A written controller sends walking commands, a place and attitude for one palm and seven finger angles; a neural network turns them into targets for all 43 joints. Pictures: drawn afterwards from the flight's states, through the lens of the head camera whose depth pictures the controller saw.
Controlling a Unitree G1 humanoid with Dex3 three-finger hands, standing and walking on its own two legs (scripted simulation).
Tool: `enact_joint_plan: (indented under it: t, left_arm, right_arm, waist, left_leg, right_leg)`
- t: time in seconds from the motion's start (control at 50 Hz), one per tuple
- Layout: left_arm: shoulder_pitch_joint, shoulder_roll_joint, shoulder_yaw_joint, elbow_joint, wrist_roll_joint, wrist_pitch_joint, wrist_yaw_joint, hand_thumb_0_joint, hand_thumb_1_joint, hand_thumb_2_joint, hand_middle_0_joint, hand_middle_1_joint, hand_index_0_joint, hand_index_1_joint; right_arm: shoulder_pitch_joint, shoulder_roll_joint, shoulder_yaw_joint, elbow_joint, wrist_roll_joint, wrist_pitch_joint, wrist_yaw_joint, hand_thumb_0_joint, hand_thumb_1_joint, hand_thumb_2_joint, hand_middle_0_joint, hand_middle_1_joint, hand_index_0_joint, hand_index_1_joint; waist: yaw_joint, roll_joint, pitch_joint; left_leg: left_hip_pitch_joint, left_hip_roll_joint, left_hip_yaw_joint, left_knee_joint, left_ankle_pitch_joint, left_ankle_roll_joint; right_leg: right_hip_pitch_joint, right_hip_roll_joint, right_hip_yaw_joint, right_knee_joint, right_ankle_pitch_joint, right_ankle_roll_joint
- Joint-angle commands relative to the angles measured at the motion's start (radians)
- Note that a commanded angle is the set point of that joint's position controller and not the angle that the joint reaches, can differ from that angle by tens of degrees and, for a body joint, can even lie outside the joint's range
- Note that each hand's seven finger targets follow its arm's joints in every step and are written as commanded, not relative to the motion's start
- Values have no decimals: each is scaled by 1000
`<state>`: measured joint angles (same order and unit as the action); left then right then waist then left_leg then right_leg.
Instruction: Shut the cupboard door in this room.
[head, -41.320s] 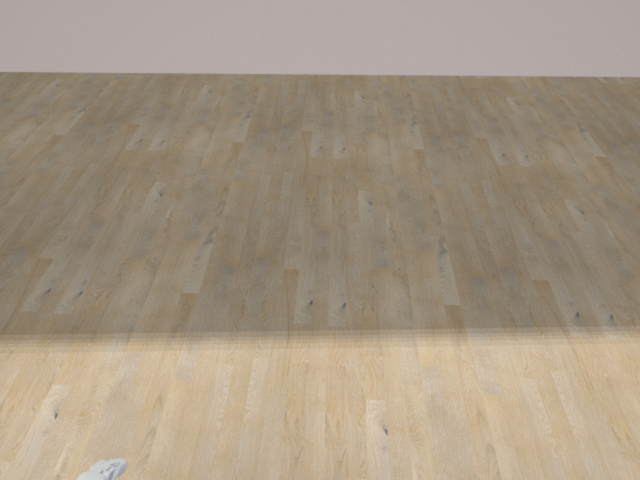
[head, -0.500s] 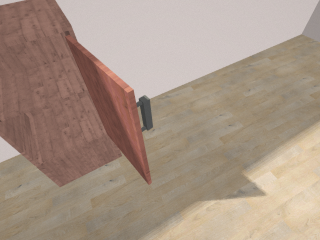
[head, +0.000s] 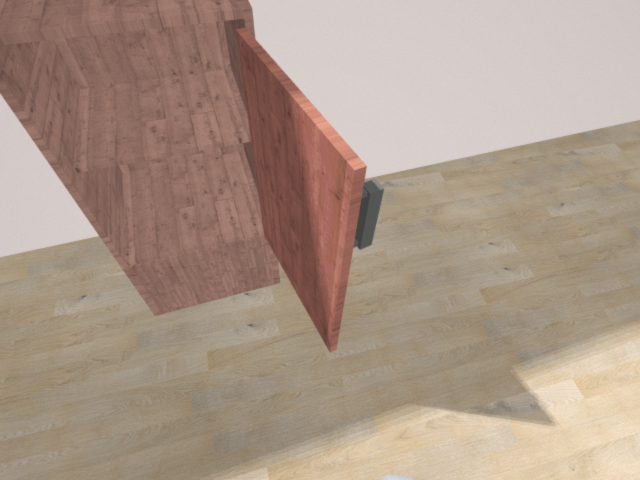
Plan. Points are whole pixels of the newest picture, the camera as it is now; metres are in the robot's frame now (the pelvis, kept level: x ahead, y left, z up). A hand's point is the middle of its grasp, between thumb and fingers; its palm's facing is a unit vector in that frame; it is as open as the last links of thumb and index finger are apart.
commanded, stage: turn or walk to find it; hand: left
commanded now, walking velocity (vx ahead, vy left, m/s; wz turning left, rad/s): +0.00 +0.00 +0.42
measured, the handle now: (356, 221) +0.50 -0.03 -0.02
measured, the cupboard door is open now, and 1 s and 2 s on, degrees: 100 100 100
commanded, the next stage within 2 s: stand and wait in 0.10 s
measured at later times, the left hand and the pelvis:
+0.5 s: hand out of the picture +0.00 +0.15 -0.17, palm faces +0.18 -0.96 -0.22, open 7.3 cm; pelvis +0.02 -0.04 +0.00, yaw +8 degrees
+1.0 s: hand out of the picture +0.03 +0.15 -0.16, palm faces +0.34 -0.90 -0.28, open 7.4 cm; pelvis +0.01 -0.07 -0.01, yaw +19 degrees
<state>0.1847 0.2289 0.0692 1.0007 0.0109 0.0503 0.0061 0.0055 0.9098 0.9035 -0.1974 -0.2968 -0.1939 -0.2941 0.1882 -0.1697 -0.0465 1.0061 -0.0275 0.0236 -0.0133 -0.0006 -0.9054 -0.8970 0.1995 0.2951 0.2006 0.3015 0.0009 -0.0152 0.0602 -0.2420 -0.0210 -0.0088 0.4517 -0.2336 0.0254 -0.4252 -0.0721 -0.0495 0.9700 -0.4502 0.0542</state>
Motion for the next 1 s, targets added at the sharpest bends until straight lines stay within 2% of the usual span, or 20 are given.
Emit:
enact_joint_plan:
  t: [0.0, 0.1, 0.12, 0.14, 0.16, 0.2, 0.26, 0.38, 0.44, 0.5, 0.54, 0.56, 0.66, 0.82, 0.84, 0.86, 0.88, 0.9, 0.94, 0.98]
  left_arm:
    - [-28, 46, 0, -87, -1, -26, 6, 0, 900, 900, -200, -300, -200, -300]
    - [84, 58, -1, -68, -6, -50, 13, 0, 900, 900, -200, -300, -200, -300]
    - [113, 98, 1, -61, 3, -62, 19, 0, 900, 900, -200, -300, -200, -300]
    - [115, 176, 15, -59, 14, -71, 26, 0, 900, 900, -200, -300, -200, -300]
    - [121, 201, 18, -70, 10, -69, 25, 0, 900, 900, -200, -300, -200, -300]
    - [63, 149, 14, -72, 7, -70, 28, 0, 900, 900, -200, -300, -200, -300]
    - [52, 100, 2, -67, 6, -74, 28, 0, 900, 900, -200, -300, -200, -300]
    - [158, 102, -4, -6, 14, -76, 29, 0, 900, 900, -200, -300, -200, -300]
    - [156, 124, 4, 11, 8, -71, 33, 0, 900, 900, -200, -300, -200, -300]
    - [142, 101, 4, 8, -7, -60, 30, 0, 900, 900, -200, -300, -200, -300]
    - [113, 44, -20, -4, -10, -53, 28, 0, 900, 900, -200, -300, -200, -300]
    - [70, 44, -20, -9, -8, -45, 30, 0, 900, 900, -200, -300, -200, -300]
    - [18, 38, -12, -8, -4, -36, 13, 0, 900, 900, -200, -300, -200, -300]
    - [102, 54, -2, -20, -4, -47, 16, 0, 900, 900, -200, -300, -200, -300]
    - [122, 88, 3, -20, 1, -56, 20, 0, 900, 900, -200, -300, -200, -300]
    - [130, 174, 21, -28, 14, -63, 28, 0, 900, 900, -200, -300, -200, -300]
    - [138, 230, 30, -50, 16, -61, 25, 0, 900, 900, -200, -300, -200, -300]
    - [131, 206, 34, -57, 8, -65, 28, 0, 900, 900, -200, -300, -200, -300]
    - [26, 159, 23, -86, 9, -62, 28, 0, 900, 900, -200, -300, -200, -300]
    - [-8, 136, 19, -115, 13, -63, 31, 0, 900, 900, -200, -300, -200, -300]
  right_arm:
    - [40, -204, -48, -57, 1, -15, -6, 0, -900, -900, 200, 300, 200, 300]
    - [-15, -192, -53, -77, 9, -12, 2, 0, -900, -900, 200, 300, 200, 300]
    - [-3, -150, -47, -77, 17, -16, 7, 0, -900, -900, 200, 300, 200, 300]
    - [8, -89, -35, -98, 22, -21, 11, 0, -900, -900, 200, 300, 200, 300]
    - [-21, -100, -39, -116, 17, -5, 7, 0, -900, -900, 200, 300, 200, 300]
    - [-36, -115, -43, -88, 10, 12, 6, 0, -900, -900, 200, 300, 200, 300]
    - [-3, -90, -34, -48, 13, 10, 11, 0, -900, -900, 200, 300, 200, 300]
    - [-77, -63, -5, -37, 18, -3, 5, 0, -900, -900, 200, 300, 200, 300]
    - [-53, -69, 2, -18, 20, -13, 1, 0, -900, -900, 200, 300, 200, 300]
    - [5, -124, -5, 5, 14, -29, 0, 0, -900, -900, 200, 300, 200, 300]
    - [31, -186, -21, 11, 13, -28, -8, 0, -900, -900, 200, 300, 200, 300]
    - [46, -199, -25, 25, 13, -25, -16, 0, -900, -900, 200, 300, 200, 300]
    - [3, -193, -33, 3, 6, -19, -22, 0, -900, -900, 200, 300, 200, 300]
    - [-48, -197, -47, -49, 10, -8, -3, 0, -900, -900, 200, 300, 200, 300]
    - [-40, -170, -44, -57, 16, -10, 2, 0, -900, -900, 200, 300, 200, 300]
    - [-22, -116, -37, -75, 22, -11, 9, 0, -900, -900, 200, 300, 200, 300]
    - [-48, -111, -42, -106, 18, -3, 11, 0, -900, -900, 200, 300, 200, 300]
    - [-67, -144, -52, -99, 9, 17, 9, 0, -900, -900, 200, 300, 200, 300]
    - [-43, -137, -57, -75, 10, 24, 19, 0, -900, -900, 200, 300, 200, 300]
    - [-3, -115, -49, -65, 9, 25, 27, 0, -900, -900, 200, 300, 200, 300]
  waist:
    - [-26, 161, -80]
    - [33, 132, -141]
    - [37, 20, -161]
    - [29, -208, -145]
    - [50, -211, -105]
    - [22, -172, -36]
    - [5, -130, -60]
    - [49, -152, -74]
    - [36, -147, -106]
    - [5, 2, -137]
    - [-18, 265, -131]
    - [-24, 316, -101]
    - [-14, 145, -63]
    - [38, 153, -85]
    - [49, 67, -97]
    - [48, -142, -109]
    - [67, -241, -81]
    - [69, -241, -55]
    - [12, -122, 3]
    - [-7, -134, -23]
  left_leg:
    - [113, 241, -255, -133, 285, 146]
    - [6, 172, -242, 7, 324, 81]
    - [-68, 105, -177, 101, 199, 25]
    - [-231, -16, -55, 241, -72, -37]
    - [-240, -31, -60, 402, -345, -45]
    - [-253, 2, -87, 589, -303, -41]
    - [-233, 22, -40, 607, -212, -58]
    - [-132, 28, 41, 300, -216, -64]
    - [-65, 20, 62, 121, -123, -59]
    - [184, 120, -25, -67, 302, -15]
    - [276, 329, -262, -67, 697, 146]
    - [229, 346, -291, -102, 731, 191]
    - [174, 273, -228, -88, 571, 162]
    - [-17, 174, -229, -19, 319, 80]
    - [-88, 126, -199, 55, 214, 36]
    - [-241, 15, -79, 218, -25, -26]
    - [-272, -36, -26, 422, -346, -47]
    - [-268, 1, -83, 590, -355, -42]
    - [-282, 33, -75, 741, -246, -50]
    - [-256, 46, -35, 727, -201, -68]
  right_leg:
    - [-31, 6, 6, -111, -10, 12]
    - [253, 32, -24, -528, 218, 9]
    - [357, -55, 61, -634, 293, -12]
    - [434, -264, 286, -655, 436, -96]
    - [328, -394, 354, -679, 521, -198]
    - [257, -310, 287, -656, 595, -229]
    - [319, -220, 117, -589, 802, -187]
    - [379, -196, 120, -583, 889, -203]
    - [423, -191, 93, -531, 910, -181]
    - [256, -134, 3, -408, 627, -83]
    - [63, -18, -69, -239, -7, -8]
    - [42, -13, -24, -135, -163, -1]
    - [6, -8, -1, -88, -86, 2]
    - [256, 27, -37, -475, 196, 10]
    - [348, -29, 14, -588, 271, -2]
    - [445, -236, 215, -647, 344, -67]
    - [361, -404, 325, -687, 433, -178]
    - [251, -399, 350, -708, 387, -212]
    - [196, -316, 209, -681, 381, -201]
    - [204, -272, 88, -649, 444, -171]
